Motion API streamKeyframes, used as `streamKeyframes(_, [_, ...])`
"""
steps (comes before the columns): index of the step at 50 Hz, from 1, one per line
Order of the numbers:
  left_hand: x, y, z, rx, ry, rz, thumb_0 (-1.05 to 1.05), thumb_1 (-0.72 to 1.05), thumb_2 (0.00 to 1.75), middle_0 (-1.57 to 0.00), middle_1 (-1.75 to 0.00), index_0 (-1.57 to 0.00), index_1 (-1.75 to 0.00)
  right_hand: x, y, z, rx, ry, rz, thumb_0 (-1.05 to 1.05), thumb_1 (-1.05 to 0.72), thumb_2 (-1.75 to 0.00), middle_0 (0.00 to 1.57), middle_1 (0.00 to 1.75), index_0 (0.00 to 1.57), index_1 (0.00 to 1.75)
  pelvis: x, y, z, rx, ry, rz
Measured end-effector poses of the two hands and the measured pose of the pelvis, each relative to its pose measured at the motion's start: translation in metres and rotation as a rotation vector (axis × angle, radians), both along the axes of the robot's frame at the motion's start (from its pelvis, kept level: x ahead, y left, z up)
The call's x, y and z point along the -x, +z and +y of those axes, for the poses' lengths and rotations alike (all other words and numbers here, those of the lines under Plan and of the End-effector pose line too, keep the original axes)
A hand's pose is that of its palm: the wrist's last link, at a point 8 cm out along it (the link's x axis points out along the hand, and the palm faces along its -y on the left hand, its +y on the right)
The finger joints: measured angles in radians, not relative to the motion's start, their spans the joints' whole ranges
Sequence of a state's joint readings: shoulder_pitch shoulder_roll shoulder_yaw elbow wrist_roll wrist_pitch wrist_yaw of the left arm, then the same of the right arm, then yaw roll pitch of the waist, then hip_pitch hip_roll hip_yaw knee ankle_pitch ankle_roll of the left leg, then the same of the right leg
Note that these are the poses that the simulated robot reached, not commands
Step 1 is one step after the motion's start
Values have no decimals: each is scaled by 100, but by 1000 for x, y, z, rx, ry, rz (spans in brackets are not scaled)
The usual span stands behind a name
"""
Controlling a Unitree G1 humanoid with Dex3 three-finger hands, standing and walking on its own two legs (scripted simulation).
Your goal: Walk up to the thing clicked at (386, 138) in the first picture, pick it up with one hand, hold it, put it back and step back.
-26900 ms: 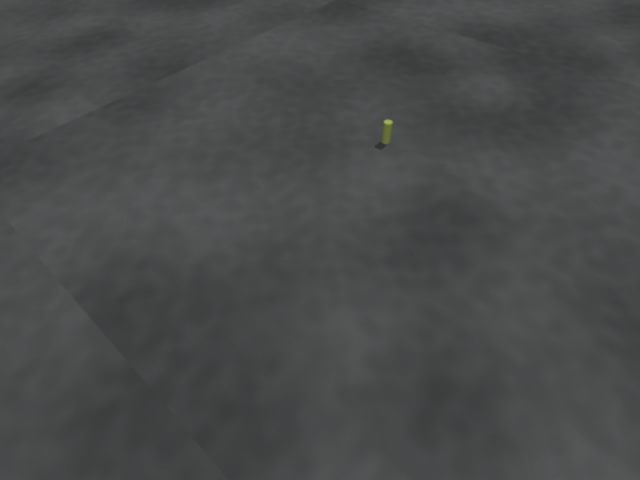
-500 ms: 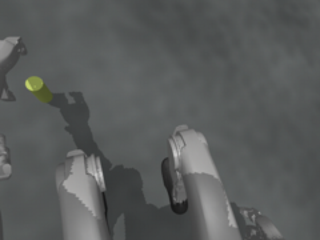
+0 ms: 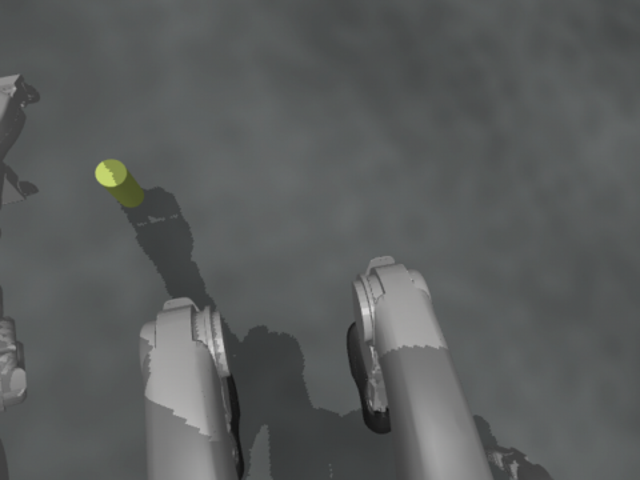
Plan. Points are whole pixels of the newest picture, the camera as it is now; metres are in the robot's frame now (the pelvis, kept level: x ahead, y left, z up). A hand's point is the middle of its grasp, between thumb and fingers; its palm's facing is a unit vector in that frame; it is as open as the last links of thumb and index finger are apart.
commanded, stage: home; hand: left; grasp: from above
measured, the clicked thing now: (122, 185) +0.53 +0.25 -0.32
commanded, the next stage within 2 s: none
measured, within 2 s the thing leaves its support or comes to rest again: neither
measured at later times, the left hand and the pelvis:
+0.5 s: hand out of the picture +0.32 +0.24 +0.09, palm faces -0.16 -0.79 -0.59, open 7.5 cm; pelvis +0.02 -0.01 +0.18, yaw +5 degrees
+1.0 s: hand out of the picture +0.24 +0.17 +0.27, palm faces +0.18 -0.96 -0.21, open 7.4 cm; pelvis +0.08 -0.03 +0.32, yaw +7 degrees
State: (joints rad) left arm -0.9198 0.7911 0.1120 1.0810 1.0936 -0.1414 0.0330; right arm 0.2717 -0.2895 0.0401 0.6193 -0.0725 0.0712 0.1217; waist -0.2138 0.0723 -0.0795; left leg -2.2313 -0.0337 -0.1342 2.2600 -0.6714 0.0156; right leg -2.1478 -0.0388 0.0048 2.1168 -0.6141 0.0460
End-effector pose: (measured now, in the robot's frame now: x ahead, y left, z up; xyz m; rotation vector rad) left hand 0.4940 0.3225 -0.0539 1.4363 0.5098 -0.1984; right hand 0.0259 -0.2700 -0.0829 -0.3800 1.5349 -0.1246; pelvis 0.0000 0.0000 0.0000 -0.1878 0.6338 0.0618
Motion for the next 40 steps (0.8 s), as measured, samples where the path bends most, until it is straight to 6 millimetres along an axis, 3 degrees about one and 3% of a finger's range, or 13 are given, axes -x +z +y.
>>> streamKeyframes(4, [31,28,0,113,28,-30,0,20,81,-23,-47,-22,-48,-33,20,-7,18,22,-60,0,-90,-90,21,30,20,30,-2,25,2,-2,7,1])
streamKeyframes(9, [74,68,-1,249,120,-53,0,45,79,-21,-37,-21,-37,-90,51,-6,11,63,-197,0,-90,-90,21,30,20,30,-4,63,2,-20,15,-19])
streamKeyframes(16, [130,122,-15,409,276,-37,0,73,84,-21,-31,-21,-31,-167,106,15,-53,140,-431,0,-91,-90,20,30,20,30,-9,118,-4,-55,26,-67])
streamKeyframes(21, [161,157,-32,527,401,-30,1,83,87,-21,-31,-22,-30,-201,148,33,-105,157,-571,0,-90,-90,21,30,20,30,-16,155,-8,-78,35,-110])
streamKeyframes(28, [197,203,-57,699,584,-14,1,88,89,-21,-30,-22,-30,-216,204,42,-138,127,-686,0,-90,-90,21,30,20,30,-29,205,-15,-106,41,-179])
streamKeyframes(40, [247,287,-89,927,839,13,1,90,89,-21,-30,-21,-30,-200,285,23,-70,60,-736,1,-90,-90,21,30,20,30,-58,282,-24,-137,52,-311])
